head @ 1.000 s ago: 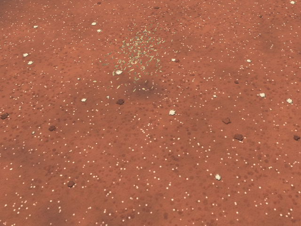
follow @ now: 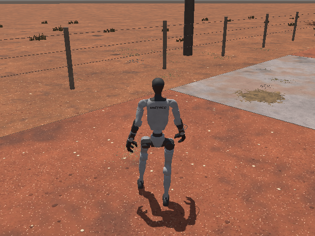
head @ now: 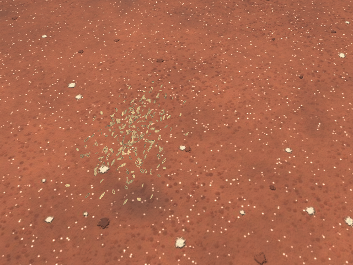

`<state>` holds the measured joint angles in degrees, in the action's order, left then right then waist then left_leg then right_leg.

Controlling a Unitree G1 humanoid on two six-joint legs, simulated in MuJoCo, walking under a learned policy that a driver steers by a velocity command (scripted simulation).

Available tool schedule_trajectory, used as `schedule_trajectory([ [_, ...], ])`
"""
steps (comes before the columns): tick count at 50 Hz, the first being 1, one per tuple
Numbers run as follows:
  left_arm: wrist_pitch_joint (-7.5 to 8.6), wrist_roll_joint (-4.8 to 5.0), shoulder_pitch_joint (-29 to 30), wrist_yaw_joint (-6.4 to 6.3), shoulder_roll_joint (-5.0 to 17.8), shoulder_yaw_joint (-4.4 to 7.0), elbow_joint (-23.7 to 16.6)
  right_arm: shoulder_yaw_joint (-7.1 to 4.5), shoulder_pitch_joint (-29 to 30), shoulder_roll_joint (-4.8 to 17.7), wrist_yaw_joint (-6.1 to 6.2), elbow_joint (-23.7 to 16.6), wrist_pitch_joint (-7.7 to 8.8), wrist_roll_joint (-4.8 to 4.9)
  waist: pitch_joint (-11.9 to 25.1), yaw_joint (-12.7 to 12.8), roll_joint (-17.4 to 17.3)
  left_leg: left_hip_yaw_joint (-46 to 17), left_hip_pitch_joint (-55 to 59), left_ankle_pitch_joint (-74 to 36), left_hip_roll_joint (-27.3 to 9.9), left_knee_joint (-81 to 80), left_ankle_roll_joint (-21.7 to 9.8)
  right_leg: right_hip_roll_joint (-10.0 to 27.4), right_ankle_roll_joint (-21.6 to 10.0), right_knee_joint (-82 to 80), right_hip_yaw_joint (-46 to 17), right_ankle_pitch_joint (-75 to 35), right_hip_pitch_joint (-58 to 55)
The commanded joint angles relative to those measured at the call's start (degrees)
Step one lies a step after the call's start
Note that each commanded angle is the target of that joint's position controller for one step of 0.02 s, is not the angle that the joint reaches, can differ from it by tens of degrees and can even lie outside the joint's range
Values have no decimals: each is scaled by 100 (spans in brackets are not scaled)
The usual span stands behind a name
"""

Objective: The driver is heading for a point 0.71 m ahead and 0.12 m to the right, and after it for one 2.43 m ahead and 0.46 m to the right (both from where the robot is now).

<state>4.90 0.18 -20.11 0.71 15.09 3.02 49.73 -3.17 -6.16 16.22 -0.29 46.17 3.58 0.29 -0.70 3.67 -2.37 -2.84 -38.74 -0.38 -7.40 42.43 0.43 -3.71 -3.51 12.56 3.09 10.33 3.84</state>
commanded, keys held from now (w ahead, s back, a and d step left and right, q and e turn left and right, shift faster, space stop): w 0.16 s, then w+e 0.72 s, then e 0.12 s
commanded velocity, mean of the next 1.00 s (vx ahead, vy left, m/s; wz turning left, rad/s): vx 0.49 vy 0.00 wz -0.36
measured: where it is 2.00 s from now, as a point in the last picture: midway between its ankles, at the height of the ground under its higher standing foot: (219, 214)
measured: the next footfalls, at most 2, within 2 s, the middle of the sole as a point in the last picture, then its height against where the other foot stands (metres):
left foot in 0.20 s outside the picture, level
right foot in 0.74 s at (227, 249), level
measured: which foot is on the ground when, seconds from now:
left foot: up 0.00-0.18, down 0.20-0.76, up 0.78-1.00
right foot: down 0.00-0.22, up 0.24-0.72, down 0.74-1.00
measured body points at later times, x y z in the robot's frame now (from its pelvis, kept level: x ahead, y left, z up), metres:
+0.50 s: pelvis +0.28 +0.07 +0.00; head +0.30 +0.07 +0.45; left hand +0.44 +0.33 -0.12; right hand +0.28 -0.21 -0.13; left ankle +0.25 +0.16 -0.75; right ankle +0.39 -0.12 -0.67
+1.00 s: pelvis +0.55 -0.03 +0.00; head +0.58 -0.06 +0.44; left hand +0.73 +0.19 -0.11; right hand +0.61 -0.36 -0.10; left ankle +0.72 +0.11 -0.68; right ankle +0.52 -0.10 -0.75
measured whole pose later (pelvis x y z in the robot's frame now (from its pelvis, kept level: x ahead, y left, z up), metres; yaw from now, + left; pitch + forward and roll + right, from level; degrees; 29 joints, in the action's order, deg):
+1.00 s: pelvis +0.55 -0.03 +0.00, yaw -25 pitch +2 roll +0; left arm 2.4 0.4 -17.2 0.2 15.5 4.4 42.4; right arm -3.8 -3.5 17.4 0.5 43.8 5.5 -0.9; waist -3.5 2.2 -1.3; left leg -4.9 -36.7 12.8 -5.7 52.4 3.1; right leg -6.3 -5.7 20.9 -4.2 9.8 12.0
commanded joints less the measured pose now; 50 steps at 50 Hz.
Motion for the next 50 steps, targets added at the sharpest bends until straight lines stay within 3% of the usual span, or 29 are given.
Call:
schedule_trajectory([
  [1,47,56,-15,-60,1003,231,-218,-1,577,211,-63,-424,99,31,-254,23,535,202,282,-585,165,-710,21,1463,-802,-582,-674,-959,246],
  [4,-44,83,-240,-74,1038,256,-52,6,956,267,-156,-594,139,67,-367,108,563,186,144,-281,247,-1101,-95,1716,-776,-332,-738,-1058,-317],
  [6,-104,106,-216,-103,1095,289,6,-13,957,367,-216,-646,173,71,-339,5,642,186,245,130,301,-1288,-247,1885,-693,-81,-803,-1394,-644],
  [8,-162,116,-50,-130,1173,313,5,-100,458,558,-225,-525,200,60,-36,-332,759,400,1068,470,530,-1447,-428,1845,-549,508,-713,-2601,-764],
  [9,-192,115,-17,-136,1076,272,1,-228,-295,766,-186,-287,207,33,420,-707,671,527,2209,409,690,-1578,-577,1568,-416,1403,-556,-3279,-518],
  [10,-190,33,-30,-143,824,156,-104,-366,-1350,1139,-123,-51,210,-32,1239,-1121,338,-132,3961,256,42,-1324,-882,1253,-218,2903,-360,-2452,460],
  [11,-79,-1,-687,-99,156,-46,-235,-505,-1881,1724,-83,60,168,-91,2038,-906,-1079,-2687,6174,1096,-1443,-1648,-1744,241,228,5149,-141,547,2878],
  [12,38,117,-525,-82,498,23,-124,-366,-1947,1194,-87,65,150,-20,2316,-1094,-1102,-3772,6203,1925,-1650,-2375,-1869,168,225,6026,-1008,2291,3605],
  [13,95,279,-35,-66,934,156,-272,-268,-1538,916,-69,23,161,-9,1348,-1068,-731,-2899,5478,2093,-1462,-2503,-1550,481,144,6284,-1097,1967,4061],
  [14,99,281,289,-86,929,160,-351,-212,-1131,720,-54,-39,169,-26,867,-900,-424,-2138,4701,1872,-1243,-2633,-1330,803,114,6074,-928,1434,3974],
  [15,59,208,449,-115,869,182,-370,-155,-790,509,-66,-38,193,-46,438,-738,-267,-1604,3976,1512,-1022,-2871,-1210,972,141,5729,-882,1052,3779],
  [16,-28,171,341,-131,814,223,-328,-113,-582,362,-73,-36,242,-93,277,-539,-402,-1147,3513,1205,-841,-3066,-1088,1130,148,5486,-942,752,3435],
  [18,-184,176,127,-126,545,200,-259,-137,-470,361,-80,38,312,-120,154,-372,-376,-613,3044,705,-753,-3366,-1090,1196,194,5336,-941,477,3082],
  [21,-290,150,379,-138,446,209,-397,-199,-529,530,-23,181,362,-145,-72,-328,-142,55,3008,-4,-731,-3543,-1113,1192,280,4884,-1040,-163,3474],
  [26,-227,100,1165,14,299,146,-668,-222,-666,684,93,286,299,-111,-293,-563,-20,981,3239,-378,-528,-3657,-922,1067,273,3259,-586,-1488,3429],
  [31,-227,102,1999,203,212,71,-1138,-290,-1204,869,133,494,91,-3,-552,-856,90,1294,4354,-1059,-872,-3300,-886,946,80,2456,-176,-1135,3840],
  [34,-252,113,1860,293,399,163,-1303,-347,-1085,1063,177,446,-53,55,-261,-576,-163,1527,4724,-3332,-942,-2467,-733,544,-190,2360,259,-336,3215],
  [36,-284,141,886,278,762,365,-1145,-384,-938,1205,224,383,-146,75,333,33,-330,1627,4564,-4600,-847,-988,-593,113,-479,2301,467,65,1876],
  [37,-302,139,-70,190,1102,560,-908,-355,-822,1167,238,330,-142,91,800,555,-130,1717,3787,-3896,-603,360,-380,-1,-721,1819,247,-319,351],
  [38,-360,135,-558,52,1659,706,-771,-198,-1047,616,213,143,-61,-98,1267,430,986,1697,1806,-290,-49,2330,-94,1187,-1231,1742,-1760,-244,-1471],
  [39,-263,112,-298,88,1850,669,-983,-26,-1235,227,113,-118,185,-67,2031,-6,1608,441,-1,3490,1116,3857,92,2322,-2318,746,-5043,554,-2692],
  [40,-199,79,-328,119,1325,515,-992,-146,-526,728,10,-241,392,149,1820,355,885,-320,-651,3184,751,3990,-46,2221,-1986,402,-4673,612,-2610],
  [41,-137,74,-99,117,1095,451,-983,-141,-249,754,-29,-350,496,251,1084,243,693,-248,-787,2682,499,3607,-185,2010,-1735,398,-3769,276,-1877],
  [42,-106,89,301,117,954,407,-1034,-139,-260,678,12,-278,527,143,638,-69,179,-224,-478,2295,249,3021,-190,1720,-1508,374,-3114,-280,-989],
  [43,-93,65,612,98,758,342,-1118,-200,-322,768,43,-214,482,20,416,-263,214,-210,-101,2080,101,2558,-134,1524,-1394,298,-2659,-840,-347],
  [44,-92,10,749,69,699,305,-1204,-226,-442,782,32,-197,398,-11,357,-418,319,-228,236,1923,30,2377,-73,1413,-1365,171,-2482,-1109,82],
  [46,-80,13,803,4,871,341,-1249,-224,-467,672,62,-258,261,-93,227,-535,317,-74,477,1841,92,1936,175,1332,-1394,165,-2115,-2542,644],
  [48,-117,3,709,-92,1079,405,-1231,-179,-215,519,107,-391,188,-148,161,-524,354,89,616,1391,292,1185,359,1083,-1270,305,-1623,-3512,1050],
  [50,-222,59,621,-167,1114,430,-1212,-108,134,356,95,-502,169,-148,242,-389,554,178,969,578,549,225,402,740,-979,533,-1273,-3502,1282],
])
